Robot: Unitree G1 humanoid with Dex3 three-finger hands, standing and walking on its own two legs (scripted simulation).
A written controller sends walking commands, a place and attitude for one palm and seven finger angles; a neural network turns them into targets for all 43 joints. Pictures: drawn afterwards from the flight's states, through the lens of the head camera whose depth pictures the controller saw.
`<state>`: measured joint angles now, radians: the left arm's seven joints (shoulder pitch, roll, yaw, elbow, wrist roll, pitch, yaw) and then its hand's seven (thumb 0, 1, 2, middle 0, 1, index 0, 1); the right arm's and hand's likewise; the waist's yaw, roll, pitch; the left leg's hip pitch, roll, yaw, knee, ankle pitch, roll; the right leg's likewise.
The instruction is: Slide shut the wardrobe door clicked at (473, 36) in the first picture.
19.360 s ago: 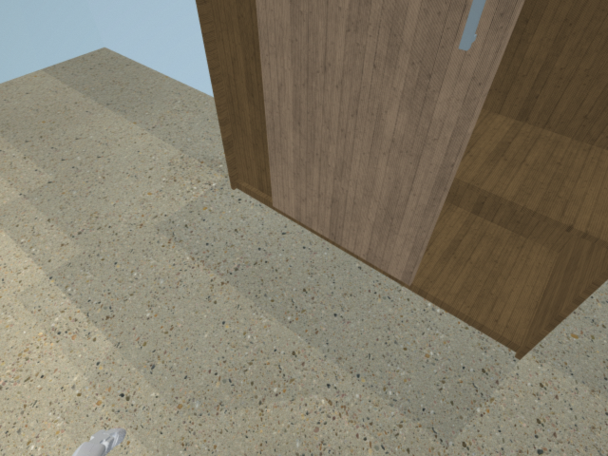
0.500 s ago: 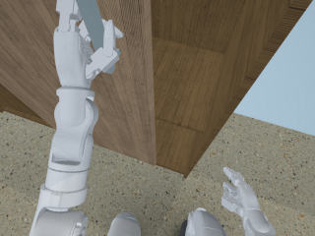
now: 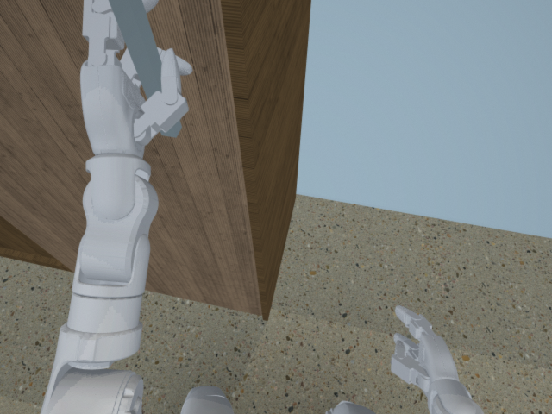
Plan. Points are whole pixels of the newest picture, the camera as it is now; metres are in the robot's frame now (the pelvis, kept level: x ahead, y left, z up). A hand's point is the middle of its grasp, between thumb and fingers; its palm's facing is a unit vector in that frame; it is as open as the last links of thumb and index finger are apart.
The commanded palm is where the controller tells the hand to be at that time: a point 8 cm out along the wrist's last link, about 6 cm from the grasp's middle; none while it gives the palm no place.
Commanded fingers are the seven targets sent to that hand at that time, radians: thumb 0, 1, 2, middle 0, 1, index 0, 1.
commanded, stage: step sideways, sliding the door along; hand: left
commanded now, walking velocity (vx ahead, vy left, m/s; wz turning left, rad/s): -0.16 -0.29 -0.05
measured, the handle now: (148, 33) +0.40 +0.20 +0.29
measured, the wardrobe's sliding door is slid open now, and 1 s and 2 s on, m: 0.00 0.00 0.00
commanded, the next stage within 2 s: stop walking and hold the door there in 0.68 s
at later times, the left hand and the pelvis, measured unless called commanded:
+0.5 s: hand (188, 88) +0.37 +0.16 +0.26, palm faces +0.55 -0.84 -0.03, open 7.1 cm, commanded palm +0.33 +0.12 +0.26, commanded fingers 0.00 0.90 0.90 -0.45 -1.40 -0.45 -1.40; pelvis +0.00 -0.13 +0.01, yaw +1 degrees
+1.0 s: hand (173, 94) +0.36 +0.17 +0.25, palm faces +0.49 -0.85 -0.21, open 7.2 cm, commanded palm +0.32 +0.19 +0.24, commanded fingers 0.00 0.90 0.90 -0.45 -1.40 -0.45 -1.40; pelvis -0.01 -0.10 +0.01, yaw -4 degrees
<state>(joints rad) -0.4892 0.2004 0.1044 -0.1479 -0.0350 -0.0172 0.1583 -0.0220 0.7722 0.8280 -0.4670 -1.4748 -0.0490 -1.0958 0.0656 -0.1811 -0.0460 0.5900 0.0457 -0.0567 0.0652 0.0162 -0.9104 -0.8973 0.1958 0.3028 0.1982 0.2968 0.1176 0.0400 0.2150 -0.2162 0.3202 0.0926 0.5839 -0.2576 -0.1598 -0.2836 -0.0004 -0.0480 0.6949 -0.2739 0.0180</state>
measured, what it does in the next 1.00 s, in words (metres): steps on the spot: left foot, then right foot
